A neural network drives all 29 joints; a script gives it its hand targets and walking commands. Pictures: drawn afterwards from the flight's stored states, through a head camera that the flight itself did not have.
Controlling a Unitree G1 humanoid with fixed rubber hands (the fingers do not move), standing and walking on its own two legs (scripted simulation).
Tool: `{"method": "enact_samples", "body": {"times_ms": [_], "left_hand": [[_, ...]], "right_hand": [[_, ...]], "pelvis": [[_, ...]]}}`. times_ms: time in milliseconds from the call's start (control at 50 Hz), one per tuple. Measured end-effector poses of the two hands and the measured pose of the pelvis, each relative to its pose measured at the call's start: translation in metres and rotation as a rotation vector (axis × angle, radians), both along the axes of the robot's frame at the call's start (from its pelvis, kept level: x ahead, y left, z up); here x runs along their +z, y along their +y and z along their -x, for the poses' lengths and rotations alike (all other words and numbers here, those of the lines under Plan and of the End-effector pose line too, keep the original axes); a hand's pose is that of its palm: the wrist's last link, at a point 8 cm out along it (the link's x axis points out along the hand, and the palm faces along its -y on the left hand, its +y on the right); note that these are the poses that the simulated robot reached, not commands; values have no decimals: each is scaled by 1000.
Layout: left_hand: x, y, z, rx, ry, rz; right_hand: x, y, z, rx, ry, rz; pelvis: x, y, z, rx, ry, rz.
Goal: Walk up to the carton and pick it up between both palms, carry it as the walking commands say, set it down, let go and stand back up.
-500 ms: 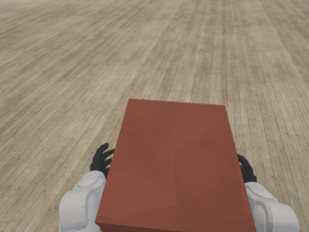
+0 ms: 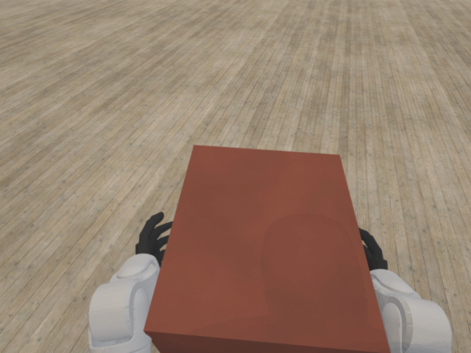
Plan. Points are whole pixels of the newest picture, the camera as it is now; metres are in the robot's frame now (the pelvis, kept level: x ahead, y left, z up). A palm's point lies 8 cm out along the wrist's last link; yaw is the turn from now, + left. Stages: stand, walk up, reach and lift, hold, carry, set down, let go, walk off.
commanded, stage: carry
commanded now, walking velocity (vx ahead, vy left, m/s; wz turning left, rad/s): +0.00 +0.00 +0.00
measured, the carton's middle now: (256, 269) +0.27 +0.00 +0.03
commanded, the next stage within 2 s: none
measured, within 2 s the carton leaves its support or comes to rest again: neither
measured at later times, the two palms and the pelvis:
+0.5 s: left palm (157, 246) +0.27 +0.16 +0.09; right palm (366, 261) +0.26 -0.17 +0.07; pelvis +0.03 -0.01 +0.00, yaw +0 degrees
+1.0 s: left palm (174, 225) +0.32 +0.14 +0.08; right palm (369, 241) +0.30 -0.19 +0.07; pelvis +0.06 -0.02 +0.00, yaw +0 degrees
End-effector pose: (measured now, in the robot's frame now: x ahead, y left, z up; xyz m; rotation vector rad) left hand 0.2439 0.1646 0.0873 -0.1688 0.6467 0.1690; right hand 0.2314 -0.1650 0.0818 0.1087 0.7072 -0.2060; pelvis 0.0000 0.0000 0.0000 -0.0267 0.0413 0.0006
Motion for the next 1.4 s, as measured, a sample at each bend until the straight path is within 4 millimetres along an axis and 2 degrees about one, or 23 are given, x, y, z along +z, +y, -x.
{"method": "enact_samples", "body": {"times_ms": [160,400,560,720,980,1140,1400], "left_hand": [[-4,1,-4,11,16,-3],[1,-1,-17,32,5,-2],[0,-10,-32,22,30,-16],[3,-18,-50,12,-10,0],[-7,-23,-73,2,24,-12],[4,-29,-74,0,-14,-13],[1,-35,-87,-11,12,-14]], "right_hand": [[-6,1,-6,7,17,-9],[-3,-1,-25,19,5,-18],[-9,-9,-36,7,29,-36],[0,-18,-52,-5,-10,-21],[-13,-24,-72,-9,23,-32],[-6,-28,-75,-10,-13,-46],[-8,-34,-84,-18,12,-38]], "pelvis": [[0,0,-4,3,8,-2],[2,-6,-20,9,17,-11],[4,-11,-33,5,23,-15],[3,-17,-46,6,18,-25],[4,-21,-63,1,14,-32],[3,-25,-69,-2,11,-34],[3,-28,-79,-3,21,-36]]}}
